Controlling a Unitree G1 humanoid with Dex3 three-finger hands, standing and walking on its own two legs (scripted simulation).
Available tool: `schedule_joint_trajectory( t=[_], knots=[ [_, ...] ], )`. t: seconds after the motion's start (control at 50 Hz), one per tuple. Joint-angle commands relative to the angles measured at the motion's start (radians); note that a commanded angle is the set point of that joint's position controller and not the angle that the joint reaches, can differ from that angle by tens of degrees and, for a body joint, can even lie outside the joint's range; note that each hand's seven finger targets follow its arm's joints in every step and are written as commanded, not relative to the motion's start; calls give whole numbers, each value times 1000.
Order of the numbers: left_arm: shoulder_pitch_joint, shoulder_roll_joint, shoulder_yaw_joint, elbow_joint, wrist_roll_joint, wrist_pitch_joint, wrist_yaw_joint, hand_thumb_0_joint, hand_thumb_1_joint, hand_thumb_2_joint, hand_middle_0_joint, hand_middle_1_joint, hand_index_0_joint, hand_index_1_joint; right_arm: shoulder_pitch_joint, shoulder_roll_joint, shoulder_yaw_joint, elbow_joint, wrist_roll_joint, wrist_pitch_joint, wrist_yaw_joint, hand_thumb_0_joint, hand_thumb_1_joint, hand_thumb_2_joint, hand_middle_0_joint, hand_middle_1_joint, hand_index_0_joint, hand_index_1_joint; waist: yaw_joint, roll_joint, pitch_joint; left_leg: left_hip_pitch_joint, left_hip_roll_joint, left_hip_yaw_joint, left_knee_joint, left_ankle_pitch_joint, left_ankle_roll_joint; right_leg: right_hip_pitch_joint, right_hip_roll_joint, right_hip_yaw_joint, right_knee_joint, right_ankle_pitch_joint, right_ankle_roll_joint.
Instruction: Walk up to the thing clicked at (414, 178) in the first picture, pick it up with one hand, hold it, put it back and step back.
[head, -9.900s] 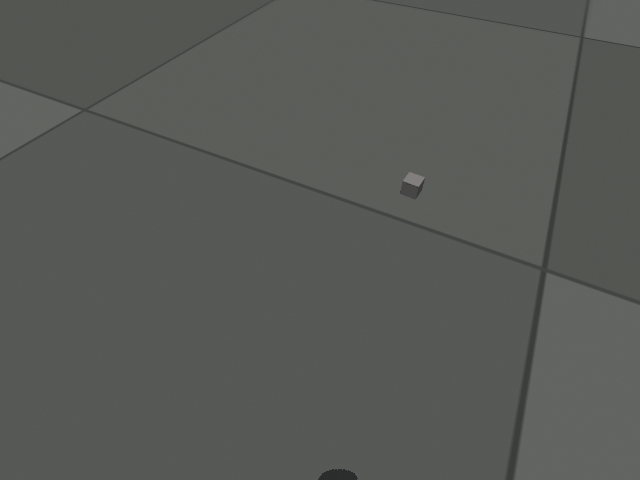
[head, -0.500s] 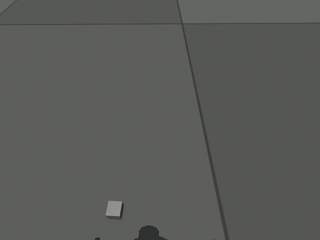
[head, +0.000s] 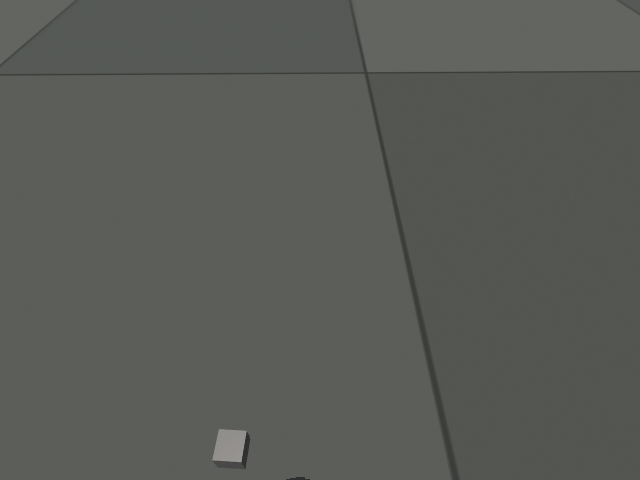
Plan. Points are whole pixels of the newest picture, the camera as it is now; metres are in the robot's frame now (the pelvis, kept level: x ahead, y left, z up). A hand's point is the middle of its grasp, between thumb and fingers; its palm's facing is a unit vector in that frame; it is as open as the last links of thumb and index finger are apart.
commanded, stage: stand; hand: left
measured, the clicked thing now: (232, 449) +0.36 +0.25 -0.74
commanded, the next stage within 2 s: walk up in 0.60 s
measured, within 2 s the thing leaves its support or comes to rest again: neither
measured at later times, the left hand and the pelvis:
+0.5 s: hand out of the picture +0.09 +0.26 -0.16, palm faces -0.02 -0.94 -0.34, open 7.3 cm; pelvis +0.01 +0.00 +0.00, yaw +0 degrees
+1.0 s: hand out of the picture +0.06 +0.29 -0.18, palm faces -0.04 -0.92 -0.39, open 7.3 cm; pelvis -0.08 +0.03 -0.03, yaw +2 degrees
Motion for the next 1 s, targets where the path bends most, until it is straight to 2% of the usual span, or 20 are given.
schedule_joint_trajectory(
  t=[0.0, 0.16, 0.24, 0.38, 0.54, 0.56, 0.58, 0.62, 0.64, 0.7, 0.76, 0.78, 0.8, 0.82, 0.84, 0.86, 0.9, 0.92, 0.96, 0.98],
  knots=[
    [-35, 211, 35, -58, -4, -27, 21, 0, 900, 900, -200, -300, -200, -300, -47, -214, -46, -60, 1, -20, -14, 0, -900, -900, 200, 300, 200, 300, 5, -4, -68, 19, 112, -94, -52, 174, 34, 14, -106, 71, -47, 226, -33],
    [-43, 217, 35, -56, -6, -26, 25, 0, 900, 900, -200, -300, -200, -300, -58, -211, -45, -61, 1, -17, -16, 0, -900, -900, 200, 300, 200, 300, 2, -8, -68, 38, 112, -90, -45, 206, 32, 20, -108, 66, -52, 246, -33],
    [-43, 213, 34, -57, -6, -27, 25, 0, 900, 900, -200, -300, -200, -300, -53, -215, -44, -59, 2, -16, -17, 0, -900, -900, 200, 300, 200, 300, 0, 5, -82, 30, 112, -85, -41, 248, 33, 53, -115, 66, -47, 308, -34],
    [-46, 218, 38, -57, -6, -27, 29, 0, 900, 900, -200, -300, -200, -300, -65, -218, -48, -65, 3, -16, -17, 0, -900, -900, 200, 300, 200, 300, 2, -3, -94, 53, 117, -90, -40, 270, 36, 55, -117, 60, -41, 308, -34],
    [-48, 212, 38, -55, -5, -21, 26, 0, 900, 900, -200, -300, -200, -300, -72, -216, -46, -65, 3, -16, -17, 0, -900, -900, 200, 300, 200, 300, 6, 1, -58, 17, 111, -92, -61, 188, 38, 47, -112, 58, -60, 223, -36],
    [-42, 212, 38, -56, -4, -22, 27, 0, 900, 900, -200, -300, -200, -300, -77, -215, -46, -67, 4, -15, -17, 0, -900, -900, 200, 300, 200, 300, 10, -4, -69, 24, 112, -93, -60, 201, 39, 51, -113, 55, -59, 238, -36],
    [-61, 277, 71, -78, -26, -3, 29, 0, 900, 900, -200, -300, -200, -300, -87, -268, -67, -79, 23, 5, -17, 0, -900, -900, 200, 300, 200, 300, 11, -15, 52, -33, 106, -102, 27, 388, 51, -48, -95, 50, 39, 409, -43],
    [-43, 253, 71, -110, -30, 6, 36, 0, 900, 900, -200, -300, -200, -300, -51, -262, -75, -100, 33, 15, -19, 0, -900, -900, 200, 300, 200, 300, 2, 4, -41, -7, 117, -89, 78, 509, 73, -16, -84, 17, 103, 451, -56],
    [-40, 246, 73, -121, -30, 11, 37, 0, 900, 900, -200, -300, -200, -300, -53, -267, -82, -113, 33, 20, -19, 0, -900, -900, 200, 300, 200, 300, -1, 14, -76, -6, 122, -87, 96, 519, 90, -13, -73, -2, 135, 429, -57],
    [-43, 246, 77, -162, -25, 26, 35, 0, 900, 900, -200, -300, -200, -300, -60, -259, -94, -159, 34, 38, -18, 0, -900, -900, 200, 300, 200, 300, 1, 13, -133, -35, 99, -80, 187, 408, 111, -31, -89, 20, 181, 400, -88],
    [-44, 287, 91, -200, -18, 39, 32, 0, 900, 900, -200, -300, -200, -300, -63, -237, -99, -200, 33, 56, -17, 0, -900, -900, 200, 300, 200, 300, 15, -49, -139, -75, 18, -66, 357, 239, 98, -101, -181, 132, 144, 388, -176],
    [-57, 313, 101, -215, -14, 42, 32, 0, 900, 900, -200, -300, -200, -300, -49, -225, -99, -210, 33, 62, -16, 0, -900, -900, 200, 300, 200, 300, 17, -122, -123, -100, -36, -49, 457, 113, 83, -138, -241, 199, 90, 382, -221],
    [-86, 333, 107, -236, -1, 45, 33, 0, 900, 900, -200, -300, -200, -300, -31, -212, -103, -217, 27, 71, -13, 0, -900, -900, 200, 300, 200, 300, 18, -217, -93, -148, -95, -44, 593, -228, 69, -177, -327, 283, 30, 380, -286],
    [-92, 347, 113, -253, 18, 44, 33, 0, 900, 900, -200, -300, -200, -300, -14, -214, -107, -232, 19, 80, -10, 0, -900, -900, 200, 300, 200, 300, 18, -234, -64, -160, -86, -118, 731, -400, 69, -260, -370, 320, 5, 322, -321],
    [-126, 341, 115, -277, 26, 42, 35, 0, 900, 900, -200, -300, -200, -300, 22, -216, -111, -242, 23, 83, -5, 0, -900, -900, 200, 300, 200, 300, -6, -215, -63, -157, -64, -183, 771, -410, 77, -285, -353, 279, 39, 292, -317],
    [-183, 325, 112, -301, 26, 42, 38, 0, 900, 900, -200, -300, -200, -300, 65, -219, -114, -239, 29, 82, -2, 0, -900, -900, 200, 300, 200, 300, -33, -211, -69, -144, -54, -193, 767, -385, 78, -307, -314, 224, 75, 274, -288],
    [-179, 297, 104, -322, 35, 43, 42, 0, 900, 900, -200, -300, -200, -300, 101, -228, -114, -242, 28, 69, -4, 0, -900, -900, 200, 300, 200, 300, -24, -210, -96, -211, -50, -134, 607, -313, 57, -186, -258, 195, 127, 265, -231],
    [-165, 296, 105, -327, 32, 47, 43, 0, 900, 900, -200, -300, -200, -300, 121, -233, -118, -235, 17, 62, -8, 0, -900, -900, 200, 300, 200, 300, -20, -205, -114, -221, -48, -117, 498, -292, 49, -131, -251, 197, 169, 277, -220],
    [-154, 287, 102, -337, 9, 65, 38, 0, 900, 900, -200, -300, -200, -300, 164, -223, -120, -213, -5, 47, -14, 0, -900, -900, 200, 300, 200, 300, -37, -141, -97, -146, -70, -52, 210, -110, 37, -151, -194, 151, 288, 192, -171],
    [-98, 246, 93, -338, 0, 76, 37, 0, 900, 900, -200, -300, -200, -300, 130, -248, -126, -228, -25, 39, -20, 0, -900, -900, 200, 300, 200, 300, -10, -33, -67, -133, 8, -189, 66, 14, 51, -211, -112, 120, 410, 71, -125]
  ],
)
